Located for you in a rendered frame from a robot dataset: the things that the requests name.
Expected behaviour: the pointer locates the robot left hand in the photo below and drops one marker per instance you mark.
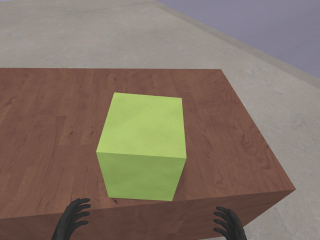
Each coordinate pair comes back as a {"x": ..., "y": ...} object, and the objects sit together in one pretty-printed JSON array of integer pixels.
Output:
[{"x": 67, "y": 223}]

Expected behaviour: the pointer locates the pedestal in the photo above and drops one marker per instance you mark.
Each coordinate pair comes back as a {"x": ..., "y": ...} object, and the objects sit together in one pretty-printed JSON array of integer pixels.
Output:
[{"x": 51, "y": 122}]

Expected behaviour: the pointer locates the carton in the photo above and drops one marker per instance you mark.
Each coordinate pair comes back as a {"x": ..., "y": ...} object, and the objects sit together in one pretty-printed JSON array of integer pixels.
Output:
[{"x": 142, "y": 149}]

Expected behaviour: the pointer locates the robot right hand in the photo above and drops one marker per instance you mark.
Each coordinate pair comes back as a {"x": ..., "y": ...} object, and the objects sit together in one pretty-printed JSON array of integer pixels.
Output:
[{"x": 235, "y": 230}]

